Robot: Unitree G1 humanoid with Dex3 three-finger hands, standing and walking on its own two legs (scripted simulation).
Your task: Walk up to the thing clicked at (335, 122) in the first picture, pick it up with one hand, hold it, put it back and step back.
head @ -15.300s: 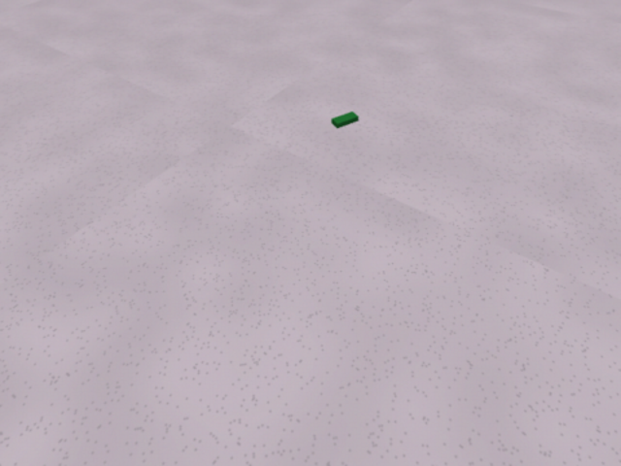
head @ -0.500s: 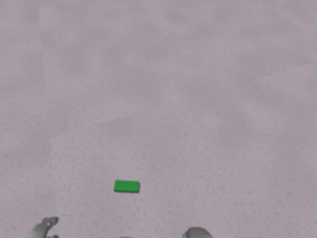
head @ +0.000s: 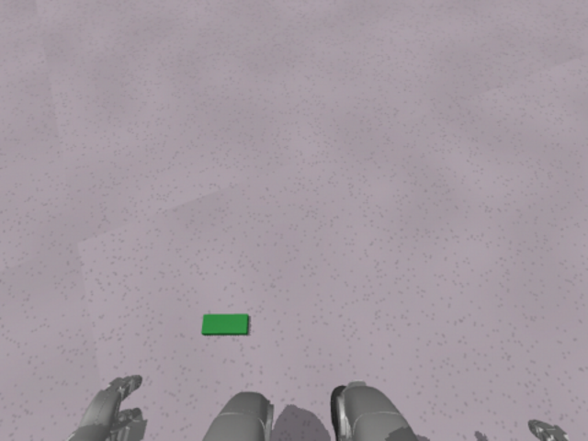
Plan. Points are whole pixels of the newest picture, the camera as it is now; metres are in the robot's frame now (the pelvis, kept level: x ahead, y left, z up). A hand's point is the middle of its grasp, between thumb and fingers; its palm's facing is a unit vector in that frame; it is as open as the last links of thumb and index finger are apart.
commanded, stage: walk up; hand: left
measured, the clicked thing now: (225, 324) +0.41 +0.26 -0.74
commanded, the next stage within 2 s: stand in 1.34 s
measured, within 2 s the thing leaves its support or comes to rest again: neither
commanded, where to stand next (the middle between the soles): +0.03 +0.02 m, yaw +1 degrees
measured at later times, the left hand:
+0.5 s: hand out of the picture -0.02 +0.34 -0.15, palm faces +0.12 -0.91 -0.41, open 7.4 cm
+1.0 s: hand out of the picture +0.01 +0.26 -0.11, palm faces +0.01 -0.88 -0.48, open 7.4 cm
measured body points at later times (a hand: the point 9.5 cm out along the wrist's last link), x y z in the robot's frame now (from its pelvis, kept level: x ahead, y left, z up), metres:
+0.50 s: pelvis -0.07 +0.03 +0.01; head -0.04 +0.06 +0.45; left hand -0.03 +0.38 -0.12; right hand +0.02 -0.28 -0.09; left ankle -0.05 +0.14 -0.72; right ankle -0.01 -0.13 -0.65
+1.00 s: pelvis -0.04 -0.03 +0.01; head -0.05 -0.07 +0.45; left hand +0.01 +0.30 -0.07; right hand +0.01 -0.35 -0.13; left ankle -0.02 +0.11 -0.67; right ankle +0.01 -0.13 -0.72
